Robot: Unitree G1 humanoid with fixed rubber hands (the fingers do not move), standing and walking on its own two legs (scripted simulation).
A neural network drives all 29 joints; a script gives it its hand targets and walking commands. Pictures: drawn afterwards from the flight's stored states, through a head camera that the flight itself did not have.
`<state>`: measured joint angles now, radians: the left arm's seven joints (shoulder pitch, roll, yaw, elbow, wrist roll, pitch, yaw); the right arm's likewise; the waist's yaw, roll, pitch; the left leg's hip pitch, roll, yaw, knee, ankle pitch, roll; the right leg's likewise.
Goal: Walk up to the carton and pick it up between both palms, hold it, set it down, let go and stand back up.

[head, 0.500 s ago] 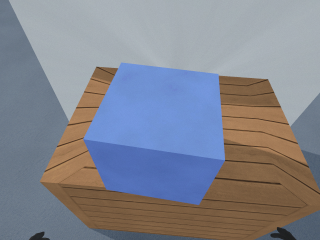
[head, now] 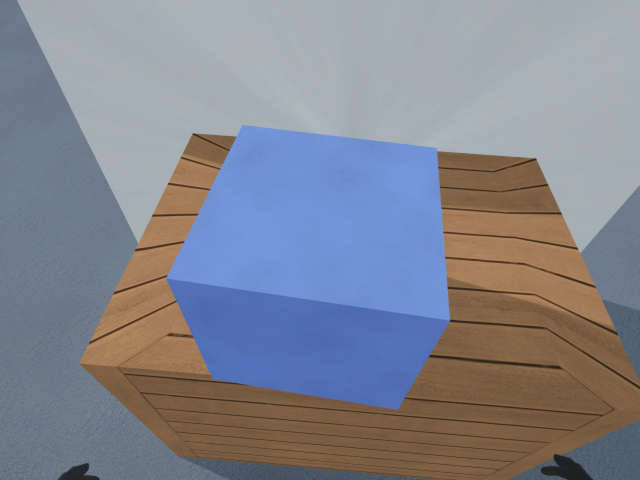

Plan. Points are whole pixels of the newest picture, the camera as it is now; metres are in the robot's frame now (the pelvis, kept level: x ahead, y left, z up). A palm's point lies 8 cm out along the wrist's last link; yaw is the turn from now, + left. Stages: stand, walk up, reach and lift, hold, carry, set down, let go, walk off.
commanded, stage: walk up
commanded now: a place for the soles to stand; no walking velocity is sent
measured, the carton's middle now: (320, 268) +0.40 +0.01 +0.01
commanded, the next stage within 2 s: none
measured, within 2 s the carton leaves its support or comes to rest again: neither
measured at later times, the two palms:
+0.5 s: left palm out of the picture +0.08 +0.32 -0.09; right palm out of the picture +0.10 -0.33 -0.08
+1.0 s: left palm out of the picture +0.08 +0.32 -0.09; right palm out of the picture +0.10 -0.33 -0.08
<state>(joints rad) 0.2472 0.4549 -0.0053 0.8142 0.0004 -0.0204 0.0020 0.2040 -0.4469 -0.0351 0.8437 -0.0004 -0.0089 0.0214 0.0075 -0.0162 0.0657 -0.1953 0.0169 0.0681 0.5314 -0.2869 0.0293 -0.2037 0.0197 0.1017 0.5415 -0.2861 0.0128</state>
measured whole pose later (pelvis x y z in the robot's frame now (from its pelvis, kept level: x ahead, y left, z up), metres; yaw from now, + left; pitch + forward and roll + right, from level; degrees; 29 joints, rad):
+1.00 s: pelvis +0.00 +0.00 +0.00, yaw +0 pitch -3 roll +0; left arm 0.25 0.45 -0.01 0.81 0.00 -0.02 0.00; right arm 0.20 -0.45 -0.04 0.84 0.00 -0.01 0.02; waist 0.01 -0.02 0.07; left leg -0.20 0.02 0.07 0.53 -0.29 0.03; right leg -0.20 0.02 0.10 0.54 -0.28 0.01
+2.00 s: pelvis +0.00 +0.00 +0.00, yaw +0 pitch -3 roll +0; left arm 0.25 0.45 -0.01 0.81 0.00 -0.02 0.00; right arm 0.20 -0.45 -0.04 0.84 0.00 -0.01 0.02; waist 0.01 -0.02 0.07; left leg -0.19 0.02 0.07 0.53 -0.28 0.03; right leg -0.21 0.02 0.10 0.55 -0.28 0.01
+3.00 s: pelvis +0.00 +0.00 +0.00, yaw +0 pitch -3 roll +0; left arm 0.25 0.45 -0.01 0.81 0.00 -0.02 0.00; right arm 0.20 -0.45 -0.04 0.84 0.00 -0.01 0.02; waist 0.01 -0.02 0.07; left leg -0.19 0.02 0.07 0.53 -0.28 0.03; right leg -0.21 0.02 0.10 0.55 -0.28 0.01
